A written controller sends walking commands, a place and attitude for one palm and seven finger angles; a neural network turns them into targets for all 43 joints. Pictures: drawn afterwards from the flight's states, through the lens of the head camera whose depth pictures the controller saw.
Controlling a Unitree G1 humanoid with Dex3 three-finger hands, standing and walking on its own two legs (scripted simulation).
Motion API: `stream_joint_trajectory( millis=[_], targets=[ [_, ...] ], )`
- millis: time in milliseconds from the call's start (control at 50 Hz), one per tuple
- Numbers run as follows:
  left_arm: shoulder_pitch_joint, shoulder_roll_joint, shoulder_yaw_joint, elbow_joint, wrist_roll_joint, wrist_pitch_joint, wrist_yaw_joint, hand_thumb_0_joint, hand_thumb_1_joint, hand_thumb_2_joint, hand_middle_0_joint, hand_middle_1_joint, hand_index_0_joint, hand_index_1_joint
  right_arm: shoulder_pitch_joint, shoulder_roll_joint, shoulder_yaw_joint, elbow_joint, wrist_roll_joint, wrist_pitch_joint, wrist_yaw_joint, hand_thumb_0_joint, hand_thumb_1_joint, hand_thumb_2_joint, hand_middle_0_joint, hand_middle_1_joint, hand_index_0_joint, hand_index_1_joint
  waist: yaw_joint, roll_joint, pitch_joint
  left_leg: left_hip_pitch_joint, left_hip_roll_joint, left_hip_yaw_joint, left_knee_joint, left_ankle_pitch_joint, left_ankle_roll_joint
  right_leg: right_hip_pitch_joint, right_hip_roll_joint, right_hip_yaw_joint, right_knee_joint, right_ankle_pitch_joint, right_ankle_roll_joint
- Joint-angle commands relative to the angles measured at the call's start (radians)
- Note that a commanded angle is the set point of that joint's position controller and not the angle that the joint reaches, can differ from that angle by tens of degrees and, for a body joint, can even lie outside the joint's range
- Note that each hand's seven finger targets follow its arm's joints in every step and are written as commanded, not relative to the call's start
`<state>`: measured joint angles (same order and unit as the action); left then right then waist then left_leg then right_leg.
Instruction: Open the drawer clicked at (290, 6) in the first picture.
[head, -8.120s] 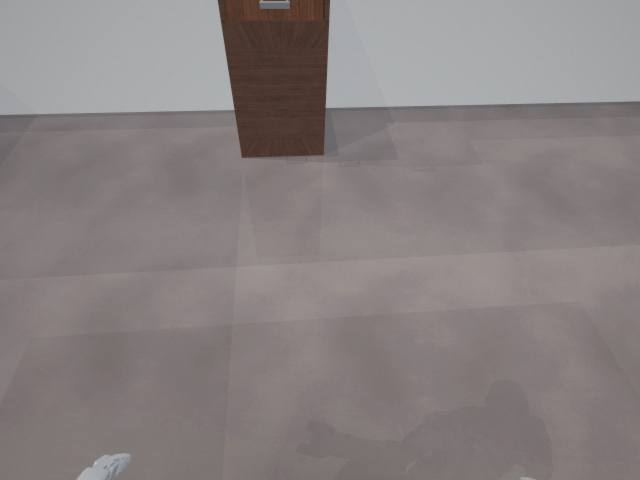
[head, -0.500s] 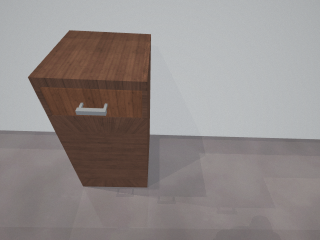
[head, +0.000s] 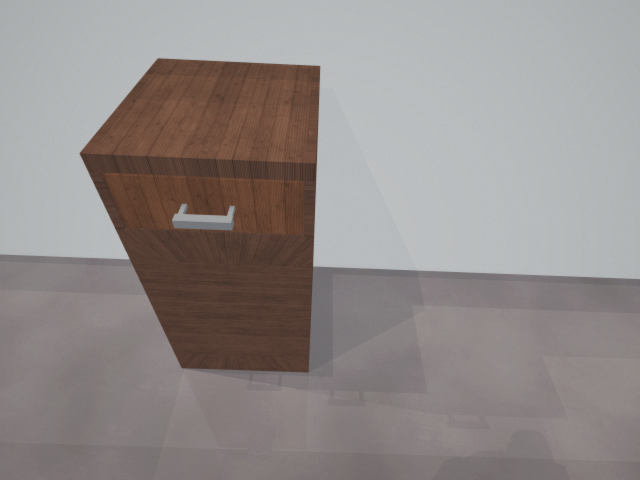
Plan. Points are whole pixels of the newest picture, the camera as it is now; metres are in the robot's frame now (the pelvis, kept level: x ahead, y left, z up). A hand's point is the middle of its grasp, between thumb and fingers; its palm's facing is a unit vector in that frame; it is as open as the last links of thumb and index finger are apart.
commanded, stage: shuffle to correct the standing spot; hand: left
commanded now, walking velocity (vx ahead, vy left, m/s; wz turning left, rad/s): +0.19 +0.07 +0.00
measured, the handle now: (205, 215) +0.59 +0.27 -0.05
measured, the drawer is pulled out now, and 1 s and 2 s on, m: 0.00 0.00 0.00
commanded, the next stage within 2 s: come to a stop and stand still in 0.22 s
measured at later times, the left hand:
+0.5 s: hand out of the picture +0.07 +0.20 -0.18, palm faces +0.06 -0.98 -0.17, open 7.4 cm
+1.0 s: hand (226, 453) +0.20 +0.15 -0.16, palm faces +0.05 -0.96 -0.26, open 7.3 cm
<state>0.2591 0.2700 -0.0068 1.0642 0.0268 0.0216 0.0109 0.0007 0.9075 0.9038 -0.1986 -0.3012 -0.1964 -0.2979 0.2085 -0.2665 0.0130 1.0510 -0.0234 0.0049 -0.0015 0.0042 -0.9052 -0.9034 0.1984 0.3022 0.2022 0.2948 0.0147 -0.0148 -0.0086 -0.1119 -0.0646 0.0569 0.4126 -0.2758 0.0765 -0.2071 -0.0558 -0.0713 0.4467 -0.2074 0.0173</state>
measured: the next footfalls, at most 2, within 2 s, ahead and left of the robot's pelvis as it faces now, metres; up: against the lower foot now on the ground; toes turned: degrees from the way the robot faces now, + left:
left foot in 0.30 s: +0.10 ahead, +0.10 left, +0.00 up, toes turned +7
right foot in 0.80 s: +0.20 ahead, -0.10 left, +0.00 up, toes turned -3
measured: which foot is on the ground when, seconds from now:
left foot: down 0.00-0.16, up 0.18-0.28, down 0.30-0.82, up 0.84-1.00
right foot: down 0.00-0.32, up 0.34-0.78, down 0.80-1.00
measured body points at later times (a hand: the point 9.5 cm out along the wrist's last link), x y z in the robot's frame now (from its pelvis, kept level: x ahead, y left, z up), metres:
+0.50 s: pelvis +0.10 +0.04 +0.00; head +0.11 +0.05 +0.45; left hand +0.07 +0.25 -0.17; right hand +0.08 -0.18 -0.16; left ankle +0.06 +0.09 -0.74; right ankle +0.10 -0.10 -0.70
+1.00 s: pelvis +0.12 -0.03 +0.00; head +0.16 -0.06 +0.45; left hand +0.20 +0.20 -0.14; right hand +0.16 -0.28 -0.17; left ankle +0.06 +0.12 -0.65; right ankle +0.16 -0.10 -0.74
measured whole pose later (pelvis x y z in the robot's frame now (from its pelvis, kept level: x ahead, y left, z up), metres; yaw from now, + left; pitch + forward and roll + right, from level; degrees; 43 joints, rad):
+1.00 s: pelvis +0.12 -0.03 +0.00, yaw +1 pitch -1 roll +3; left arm 0.17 0.14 0.03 0.96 0.01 0.00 0.05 0.00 0.91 0.90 -0.20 -0.30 -0.20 -0.30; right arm 0.19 -0.21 -0.08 1.05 -0.01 0.06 -0.02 0.00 -0.91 -0.90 0.20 0.30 0.20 0.29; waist -0.01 0.02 0.10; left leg -0.40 -0.01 -0.02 1.11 -0.44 -0.04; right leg -0.28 -0.01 -0.08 0.50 -0.20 -0.08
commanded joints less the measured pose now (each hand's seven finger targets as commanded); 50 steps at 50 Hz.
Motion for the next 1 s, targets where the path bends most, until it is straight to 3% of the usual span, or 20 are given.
stream_joint_trajectory(
  millis=[0,80,140,200,260,280,300,320,380,440,520,640,740,760,780,800,820,840,880,980],
  targets=[
    [0.051,0.062,0.018,-0.045,0.005,-0.020,0.001,0.000,0.900,0.900,-0.200,-0.300,-0.200,-0.300,0.040,-0.138,-0.026,-0.030,0.002,-0.006,-0.010,0.000,-0.900,-0.900,0.200,0.300,0.200,0.300,-0.003,0.061,0.137,-0.184,0.196,-0.203,-0.184,-0.259,0.003,0.006,-0.032,0.036,-0.012,-0.106,-0.039],
    [0.139,0.065,0.034,-0.019,0.000,-0.034,0.007,0.000,0.900,0.900,-0.200,-0.300,-0.200,-0.300,0.079,-0.089,-0.021,-0.022,0.007,-0.017,-0.013,0.000,-0.900,-0.900,0.200,0.300,0.200,0.300,0.012,-0.040,0.127,-0.245,0.125,-0.105,-0.002,-0.112,-0.009,0.100,-0.096,0.140,-0.057,-0.103,-0.085],
    [0.260,0.109,0.065,0.013,-0.004,-0.051,0.024,0.000,0.900,0.900,-0.200,-0.300,-0.200,-0.300,0.079,-0.033,-0.021,-0.033,0.008,-0.025,-0.014,0.000,-0.900,-0.900,0.200,0.300,0.200,0.300,0.041,-0.178,0.074,-0.399,0.066,0.009,0.274,-0.154,-0.041,0.264,-0.298,0.383,-0.157,-0.002,-0.207],
    [0.271,0.093,0.081,0.009,0.006,-0.064,0.036,0.000,0.900,0.900,-0.200,-0.300,-0.200,-0.300,0.032,-0.004,-0.029,-0.057,0.014,-0.037,-0.004,0.000,-0.900,-0.900,0.200,0.300,0.200,0.300,0.050,-0.097,0.084,-0.468,0.127,-0.050,0.359,-0.260,-0.037,0.264,-0.361,0.386,-0.149,0.110,-0.263],
    [0.118,0.050,0.073,-0.026,0.003,-0.053,0.028,0.000,0.900,0.900,-0.200,-0.300,-0.200,-0.300,0.217,0.040,-0.031,0.011,0.018,-0.041,0.001,0.000,-0.900,-0.900,0.200,0.300,0.200,0.300,-0.071,-0.027,0.057,-0.055,0.089,0.017,0.055,-0.050,-0.035,-0.049,-0.204,0.125,-0.016,-0.005,-0.147],
    [0.097,-0.001,0.063,-0.036,-0.005,-0.042,0.021,0.000,0.900,0.900,-0.200,-0.300,-0.200,-0.300,0.334,-0.007,-0.042,0.056,0.011,-0.046,-0.007,0.000,-0.900,-0.900,0.200,0.300,0.200,0.300,-0.108,0.149,0.045,0.071,0.131,-0.094,-0.030,-0.053,-0.022,-0.193,-0.079,0.014,0.183,-0.115,-0.089],
    [0.090,-0.060,0.048,-0.057,-0.011,-0.037,0.015,0.000,0.900,0.900,-0.200,-0.300,-0.200,-0.300,0.424,-0.098,-0.069,0.084,-0.002,-0.045,-0.021,0.000,-0.900,-0.900,0.200,0.300,0.200,0.300,-0.128,0.404,0.073,0.122,0.342,-0.406,-0.188,-0.106,0.045,-0.398,0.044,-0.086,0.441,-0.374,-0.024],
    [0.085,-0.066,0.047,-0.071,-0.005,-0.037,0.020,0.000,0.900,0.900,-0.200,-0.300,-0.200,-0.300,0.415,-0.096,-0.069,0.080,0.003,-0.033,-0.030,0.000,-0.900,-0.900,0.200,0.300,0.200,0.300,-0.112,0.305,0.102,0.106,0.400,-0.467,-0.215,-0.060,0.099,-0.447,0.027,0.018,0.562,-0.401,-0.042],
    [0.098,-0.093,0.039,-0.020,-0.007,-0.037,0.019,0.000,0.900,0.900,-0.200,-0.300,-0.200,-0.300,0.223,0.004,-0.032,0.012,0.002,-0.046,-0.038,0.000,-0.900,-0.900,0.200,0.300,0.200,0.300,-0.034,0.016,0.161,-0.057,0.381,-0.289,-0.165,0.410,0.114,-0.322,-0.070,0.073,0.550,-0.211,-0.030],
    [0.152,-0.126,0.026,0.003,-0.016,-0.022,0.033,0.000,0.900,0.900,-0.200,-0.300,-0.200,-0.300,0.221,0.009,-0.021,0.029,0.014,-0.062,-0.058,0.000,-0.900,-0.900,0.200,0.300,0.200,0.300,-0.012,0.045,0.076,0.009,0.328,-0.129,-0.082,1.041,0.047,-0.178,-0.035,0.047,0.378,-0.134,0.002],
    [0.110,-0.074,0.048,-0.039,-0.009,0.014,0.038,0.000,0.900,0.900,-0.200,-0.300,-0.200,-0.300,0.223,-0.010,-0.051,0.034,0.017,-0.036,-0.075,0.000,-0.900,-0.900,0.200,0.300,0.200,0.300,-0.027,0.119,0.065,0.068,0.342,-0.106,-0.049,1.139,0.015,-0.206,0.018,0.015,0.376,-0.104,-0.007],
    [-0.014,-0.064,0.072,-0.121,-0.004,0.023,0.028,0.000,0.900,0.900,-0.200,-0.300,-0.200,-0.300,0.176,-0.005,-0.079,0.028,-0.005,-0.013,-0.079,0.000,-0.900,-0.900,0.200,0.300,0.200,0.300,-0.037,0.136,0.073,0.098,0.361,-0.103,-0.010,1.030,0.082,-0.268,0.037,0.054,0.393,-0.141,-0.017],
    [0.032,-0.036,0.074,-0.133,-0.004,-0.007,0.028,0.000,0.900,0.900,-0.200,-0.300,-0.200,-0.300,0.151,-0.027,-0.094,0.019,0.001,-0.005,-0.056,0.000,-0.900,-0.900,0.200,0.300,0.200,0.300,0.000,0.144,-0.010,0.137,0.306,-0.062,0.125,0.992,0.030,-0.090,0.045,0.007,0.080,0.007,-0.028],
    [0.071,-0.014,0.076,-0.121,-0.004,-0.017,0.031,0.000,0.900,0.900,-0.200,-0.300,-0.200,-0.300,0.152,-0.021,-0.096,0.012,0.009,-0.003,-0.048,0.000,-0.900,-0.900,0.200,0.300,0.200,0.300,0.014,0.100,-0.037,0.094,0.269,-0.053,0.192,0.878,0.001,0.005,0.031,0.012,-0.017,0.173,-0.028],
    [0.108,0.040,0.086,-0.110,0.001,-0.031,0.039,0.000,0.900,0.900,-0.200,-0.300,-0.200,-0.300,0.178,0.006,-0.095,0.005,0.015,-0.001,-0.041,0.000,-0.900,-0.900,0.200,0.300,0.200,0.300,0.018,-0.030,-0.099,-0.028,0.188,-0.008,0.339,0.568,-0.045,0.159,-0.101,0.126,-0.012,0.594,-0.070],
    [0.135,0.104,0.100,-0.096,0.001,-0.040,0.046,0.000,0.900,0.900,-0.200,-0.300,-0.200,-0.300,0.181,0.055,-0.090,-0.018,0.020,-0.003,-0.036,0.000,-0.900,-0.900,0.200,0.300,0.200,0.300,0.016,-0.191,-0.143,-0.232,0.039,0.033,0.549,-0.226,-0.090,0.299,-0.325,0.353,0.038,1.156,-0.202],
    [0.140,0.100,0.093,-0.098,-0.008,-0.039,0.047,0.000,0.900,0.900,-0.200,-0.300,-0.200,-0.300,0.145,0.048,-0.092,-0.031,0.021,0.007,-0.046,0.000,-0.900,-0.900,0.200,0.300,0.200,0.300,0.026,-0.144,-0.142,-0.254,0.037,-0.092,0.644,-0.366,-0.083,0.249,-0.389,0.337,0.018,1.175,-0.268],
    [0.091,0.079,0.090,-0.103,-0.009,-0.036,0.051,0.000,0.900,0.900,-0.200,-0.300,-0.200,-0.300,0.095,0.056,-0.088,-0.033,0.020,0.024,-0.043,0.000,-0.900,-0.900,0.200,0.300,0.200,0.300,0.023,-0.152,-0.095,-0.261,0.060,-0.135,0.702,-0.343,-0.084,0.159,-0.355,0.326,-0.019,1.003,-0.274],
    [-0.024,0.036,0.078,-0.136,-0.010,-0.026,0.053,0.000,0.900,0.900,-0.200,-0.300,-0.200,-0.300,0.074,0.051,-0.093,-0.020,0.012,0.047,-0.028,0.000,-0.900,-0.900,0.200,0.300,0.200,0.300,-0.017,-0.084,0.022,-0.288,0.074,-0.121,0.775,-0.229,-0.101,0.007,-0.272,0.259,-0.077,0.728,-0.231],
    [-0.002,0.062,0.090,-0.141,-0.009,-0.036,0.049,0.000,0.900,0.900,-0.200,-0.300,-0.200,-0.300,0.073,0.022,-0.094,-0.027,0.003,0.062,-0.004,0.000,-0.900,-0.900,0.200,0.300,0.200,0.300,-0.009,-0.076,-0.023,-0.325,0.071,-0.099,0.713,-0.101,-0.129,0.041,-0.223,0.217,-0.127,0.454,-0.185]
  ],
)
